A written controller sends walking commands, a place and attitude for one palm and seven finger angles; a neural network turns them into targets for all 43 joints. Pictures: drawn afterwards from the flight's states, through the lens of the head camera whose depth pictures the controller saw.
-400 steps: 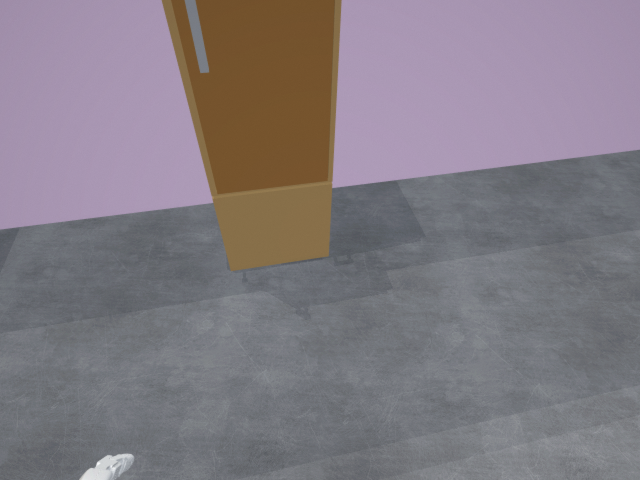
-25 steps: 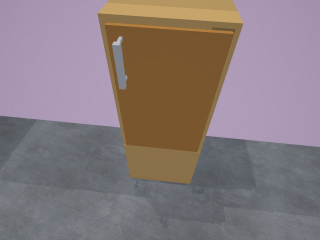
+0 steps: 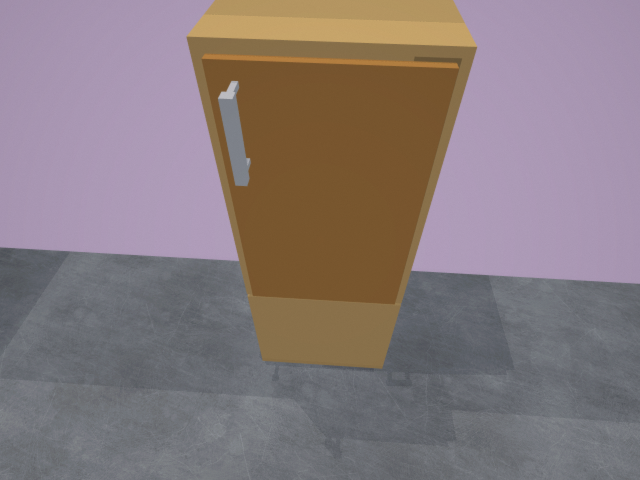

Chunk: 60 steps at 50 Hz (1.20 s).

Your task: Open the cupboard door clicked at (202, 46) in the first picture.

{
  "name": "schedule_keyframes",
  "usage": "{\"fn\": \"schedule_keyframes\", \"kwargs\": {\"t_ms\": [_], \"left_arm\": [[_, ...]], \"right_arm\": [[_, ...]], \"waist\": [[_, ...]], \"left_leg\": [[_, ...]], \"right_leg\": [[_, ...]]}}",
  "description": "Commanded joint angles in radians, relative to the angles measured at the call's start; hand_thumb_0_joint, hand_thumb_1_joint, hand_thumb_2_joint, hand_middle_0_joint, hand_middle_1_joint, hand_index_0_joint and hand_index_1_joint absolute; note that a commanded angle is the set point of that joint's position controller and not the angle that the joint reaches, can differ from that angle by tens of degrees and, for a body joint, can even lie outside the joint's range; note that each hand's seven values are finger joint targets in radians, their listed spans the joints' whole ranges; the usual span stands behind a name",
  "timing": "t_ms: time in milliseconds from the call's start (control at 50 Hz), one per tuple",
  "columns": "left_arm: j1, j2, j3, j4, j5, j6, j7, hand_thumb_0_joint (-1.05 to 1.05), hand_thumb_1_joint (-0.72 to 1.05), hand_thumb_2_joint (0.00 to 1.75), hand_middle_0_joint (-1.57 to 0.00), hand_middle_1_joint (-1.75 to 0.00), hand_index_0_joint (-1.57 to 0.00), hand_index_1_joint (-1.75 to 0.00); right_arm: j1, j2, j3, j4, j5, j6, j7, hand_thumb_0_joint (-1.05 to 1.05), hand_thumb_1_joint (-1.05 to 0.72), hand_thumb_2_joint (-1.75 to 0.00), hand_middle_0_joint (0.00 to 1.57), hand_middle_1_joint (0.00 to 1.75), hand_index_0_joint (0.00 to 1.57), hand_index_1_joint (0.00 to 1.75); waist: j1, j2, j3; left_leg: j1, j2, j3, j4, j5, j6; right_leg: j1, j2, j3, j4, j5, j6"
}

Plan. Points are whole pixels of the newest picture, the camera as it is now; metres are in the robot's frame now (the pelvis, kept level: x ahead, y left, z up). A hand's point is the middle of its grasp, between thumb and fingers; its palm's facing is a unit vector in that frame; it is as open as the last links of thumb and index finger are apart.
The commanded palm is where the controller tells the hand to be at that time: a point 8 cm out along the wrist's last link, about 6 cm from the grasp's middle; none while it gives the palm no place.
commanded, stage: look again from close up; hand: left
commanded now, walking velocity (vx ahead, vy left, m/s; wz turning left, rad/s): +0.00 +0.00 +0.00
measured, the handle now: (238, 135) +0.57 +0.17 +0.14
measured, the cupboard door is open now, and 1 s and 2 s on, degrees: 0 0 0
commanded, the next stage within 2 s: shuffle to correct the standing spot in 0.54 s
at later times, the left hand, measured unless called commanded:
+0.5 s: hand out of the picture +0.02 +0.21 -0.16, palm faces +0.03 -0.96 -0.27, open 7.4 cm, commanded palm none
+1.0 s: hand out of the picture -0.07 +0.16 -0.18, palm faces +0.02 -0.99 -0.14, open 7.4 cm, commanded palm none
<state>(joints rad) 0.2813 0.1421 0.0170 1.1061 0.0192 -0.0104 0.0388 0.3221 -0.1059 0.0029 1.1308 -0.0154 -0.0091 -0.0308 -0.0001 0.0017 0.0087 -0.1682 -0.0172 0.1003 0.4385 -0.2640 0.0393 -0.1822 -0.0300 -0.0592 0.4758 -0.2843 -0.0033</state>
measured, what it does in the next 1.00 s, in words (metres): stands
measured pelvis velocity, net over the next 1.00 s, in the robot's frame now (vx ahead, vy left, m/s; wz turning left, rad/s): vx -0.02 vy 0.00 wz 0.00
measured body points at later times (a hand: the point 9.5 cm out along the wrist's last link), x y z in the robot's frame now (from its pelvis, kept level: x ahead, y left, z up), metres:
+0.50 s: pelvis -0.04 +0.00 +0.00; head -0.06 +0.00 +0.45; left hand +0.02 +0.26 -0.14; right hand +0.06 -0.27 -0.13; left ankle -0.02 +0.09 -0.74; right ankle -0.02 -0.11 -0.74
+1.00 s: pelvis -0.02 +0.00 +0.00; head -0.03 +0.01 +0.45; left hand -0.07 +0.22 -0.16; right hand -0.06 -0.22 -0.16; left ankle -0.02 +0.09 -0.74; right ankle -0.02 -0.11 -0.74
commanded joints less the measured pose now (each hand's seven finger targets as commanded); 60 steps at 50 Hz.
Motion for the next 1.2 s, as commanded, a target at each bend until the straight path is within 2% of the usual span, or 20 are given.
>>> {"fn": "schedule_keyframes", "kwargs": {"t_ms": [0,60,80,140,200,280,360,520,620,660,720,840,920,980,1040,1060,1080,1100,1140,1180], "left_arm": [[0.054,0.173,0.014,-0.105,-0.001,-0.030,0.011,0.00,0.90,0.90,-0.20,-0.30,-0.20,-0.30],[0.067,0.172,0.012,-0.110,-0.005,-0.034,0.009,0.00,0.90,0.90,-0.20,-0.30,-0.20,-0.30],[0.076,0.168,0.011,-0.114,-0.004,-0.033,0.009,0.00,0.90,0.90,-0.20,-0.30,-0.20,-0.30],[0.045,0.193,0.018,-0.134,-0.003,-0.029,0.007,0.00,0.90,0.90,-0.20,-0.30,-0.20,-0.30],[0.029,0.201,0.018,-0.144,-0.002,-0.027,0.004,0.00,0.90,0.90,-0.20,-0.30,-0.20,-0.30],[0.004,0.224,0.016,-0.145,-0.002,-0.024,-0.001,0.00,0.90,0.90,-0.20,-0.30,-0.20,-0.30],[-0.026,0.252,0.015,-0.142,-0.003,-0.023,-0.007,0.00,0.90,0.90,-0.20,-0.30,-0.20,-0.30],[-0.063,0.280,0.012,-0.133,-0.001,-0.022,-0.014,0.00,0.90,0.90,-0.20,-0.30,-0.20,-0.30],[-0.063,0.278,0.009,-0.118,0.000,-0.016,-0.015,0.00,0.90,0.90,-0.20,-0.30,-0.20,-0.30],[-0.005,0.189,-0.009,-0.091,0.000,-0.003,-0.013,0.00,0.90,0.90,-0.20,-0.30,-0.20,-0.30],[0.034,0.184,-0.001,-0.085,0.008,0.012,-0.015,0.00,0.90,0.90,-0.20,-0.30,-0.20,-0.30],[0.089,0.118,0.002,-0.074,0.007,0.010,-0.030,0.00,0.90,0.90,-0.20,-0.30,-0.20,-0.30],[0.131,0.086,0.004,-0.062,0.011,0.009,-0.033,0.00,0.90,0.90,-0.20,-0.30,-0.20,-0.30],[0.184,0.085,0.013,-0.046,0.012,0.001,-0.028,0.00,0.90,0.90,-0.20,-0.30,-0.20,-0.30],[0.262,0.116,0.028,-0.019,0.004,-0.013,-0.013,0.00,0.90,0.90,-0.20,-0.30,-0.20,-0.30],[0.297,0.128,0.035,-0.008,0.000,-0.019,-0.007,0.00,0.90,0.90,-0.20,-0.30,-0.20,-0.30],[0.318,0.127,0.039,-0.004,0.001,-0.025,-0.003,0.00,0.90,0.90,-0.20,-0.30,-0.20,-0.30],[0.314,0.120,0.042,-0.004,0.005,-0.031,-0.001,0.00,0.90,0.90,-0.20,-0.30,-0.20,-0.30],[0.275,0.094,0.041,-0.010,0.013,-0.034,0.006,0.00,0.90,0.90,-0.20,-0.30,-0.20,-0.30],[0.213,0.073,0.030,-0.024,0.011,-0.027,0.011,0.00,0.90,0.90,-0.20,-0.30,-0.20,-0.30]], "right_arm": [[-0.012,-0.216,-0.041,-0.159,-0.010,-0.040,0.005,0.00,-0.90,-0.90,0.20,0.30,0.20,0.30],[-0.003,-0.201,-0.047,-0.150,-0.003,-0.041,-0.007,0.00,-0.90,-0.90,0.20,0.30,0.20,0.30],[-0.005,-0.184,-0.041,-0.156,-0.004,-0.037,-0.005,0.00,-0.90,-0.90,0.20,0.30,0.20,0.30],[-0.030,-0.214,-0.053,-0.167,-0.001,-0.026,-0.002,0.00,-0.90,-0.90,0.20,0.30,0.20,0.30],[-0.052,-0.228,-0.051,-0.169,-0.002,-0.025,0.001,0.00,-0.90,-0.90,0.20,0.30,0.20,0.30],[-0.096,-0.258,-0.048,-0.170,-0.002,-0.025,0.005,0.00,-0.90,-0.90,0.20,0.30,0.20,0.30],[-0.136,-0.288,-0.046,-0.169,-0.003,-0.022,0.011,0.00,-0.90,-0.90,0.20,0.30,0.20,0.30],[-0.162,-0.319,-0.042,-0.153,-0.002,-0.022,0.020,0.00,-0.90,-0.90,0.20,0.30,0.20,0.30],[-0.154,-0.322,-0.042,-0.131,-0.003,-0.016,0.024,0.00,-0.90,-0.90,0.20,0.30,0.20,0.30],[-0.102,-0.235,-0.023,-0.104,-0.008,-0.001,0.027,0.00,-0.90,-0.90,0.20,0.30,0.20,0.30],[-0.064,-0.237,-0.028,-0.089,-0.013,0.013,0.027,0.00,-0.90,-0.90,0.20,0.30,0.20,0.30],[-0.023,-0.247,-0.045,-0.073,-0.007,0.005,0.014,0.00,-0.90,-0.90,0.20,0.30,0.20,0.30],[-0.001,-0.237,-0.058,-0.067,-0.003,-0.003,0.007,0.00,-0.90,-0.90,0.20,0.30,0.20,0.30],[0.006,-0.195,-0.056,-0.068,-0.001,-0.004,0.007,0.00,-0.90,-0.90,0.20,0.30,0.20,0.30],[0.007,-0.107,-0.039,-0.078,0.003,-0.015,0.011,0.00,-0.90,-0.90,0.20,0.30,0.20,0.30],[-0.012,-0.095,-0.039,-0.089,0.001,-0.016,0.014,0.00,-0.90,-0.90,0.20,0.30,0.20,0.30],[-0.041,-0.096,-0.042,-0.102,0.001,-0.017,0.016,0.00,-0.90,-0.90,0.20,0.30,0.20,0.30],[-0.056,-0.093,-0.044,-0.114,0.002,-0.023,0.018,0.00,-0.90,-0.90,0.20,0.30,0.20,0.30],[-0.063,-0.070,-0.039,-0.113,0.006,-0.031,0.016,0.00,-0.90,-0.90,0.20,0.30,0.20,0.30],[-0.013,-0.028,-0.027,-0.080,0.013,-0.032,0.008,0.00,-0.90,-0.90,0.20,0.30,0.20,0.30]], "waist": [[0.001,0.011,0.039],[-0.005,0.049,-0.067],[-0.003,-0.001,-0.071],[-0.013,-0.044,0.005],[-0.009,-0.016,0.028],[-0.001,0.009,0.029],[-0.001,-0.007,0.048],[-0.001,0.002,0.024],[0.000,-0.006,0.057],[-0.001,-0.026,0.053],[0.002,-0.018,0.075],[0.002,0.082,0.102],[0.009,0.082,0.112],[0.023,0.018,0.144],[0.036,-0.186,0.143],[0.044,-0.227,0.123],[0.050,-0.198,0.125],[0.046,-0.157,0.116],[0.028,-0.080,0.090],[-0.007,-0.032,0.064]], "left_leg": [[-0.076,0.113,-0.157,-0.021,0.208,-0.005],[-0.036,0.111,-0.148,0.017,0.227,0.011],[-0.048,0.107,-0.138,0.036,0.217,0.014],[-0.075,0.100,-0.127,0.020,0.131,0.012],[-0.070,0.111,-0.128,0.000,0.161,0.014],[-0.056,0.123,-0.133,-0.030,0.178,0.013],[-0.055,0.120,-0.138,-0.065,0.092,0.007],[-0.044,0.127,-0.154,-0.118,0.035,-0.001],[-0.079,0.128,-0.170,-0.159,-0.065,-0.005],[-0.091,0.124,-0.163,-0.166,-0.172,-0.015],[-0.141,0.126,-0.175,-0.174,-0.333,-0.005],[-0.149,0.201,-0.259,-0.243,-0.407,0.039],[-0.154,0.234,-0.276,-0.238,-0.418,0.064],[-0.234,0.179,-0.215,-0.154,-0.390,0.046],[-0.323,0.048,-0.031,0.147,-0.195,0.002],[-0.349,0.043,0.003,0.264,-0.174,-0.003],[-0.396,0.056,-0.008,0.364,-0.213,-0.003],[-0.440,0.069,-0.026,0.428,-0.227,-0.002],[-0.402,0.085,-0.041,0.378,-0.224,-0.011],[-0.203,0.069,-0.015,0.142,-0.074,-0.032]], "right_leg": [[-0.053,-0.083,0.099,-0.016,0.121,-0.039],[0.005,-0.090,0.111,-0.018,0.215,-0.058],[0.019,-0.092,0.115,-0.023,0.254,-0.059],[-0.021,-0.104,0.129,-0.050,0.217,-0.063],[-0.025,-0.094,0.115,-0.050,0.224,-0.057],[-0.011,-0.092,0.108,-0.068,0.224,-0.048],[-0.030,-0.098,0.126,-0.123,0.114,-0.042],[-0.016,-0.100,0.126,-0.167,0.053,-0.032],[-0.029,-0.097,0.122,-0.185,-0.019,-0.024],[-0.037,-0.090,0.112,-0.194,-0.126,-0.007],[-0.063,-0.071,0.100,-0.170,-0.267,-0.007],[-0.066,-0.007,0.010,-0.005,-0.099,-0.014],[-0.060,-0.001,-0.006,0.021,-0.064,-0.018],[-0.009,-0.034,0.064,-0.055,-0.136,-0.038],[0.055,-0.178,0.307,-0.216,-0.260,-0.125],[0.075,-0.243,0.389,-0.272,-0.250,-0.165],[0.097,-0.274,0.423,-0.289,-0.189,-0.203],[0.136,-0.282,0.410,-0.274,-0.074,-0.224],[0.150,-0.272,0.305,-0.195,0.263,-0.223],[0.077,-0.196,0.169,-0.088,0.524,-0.159]]}}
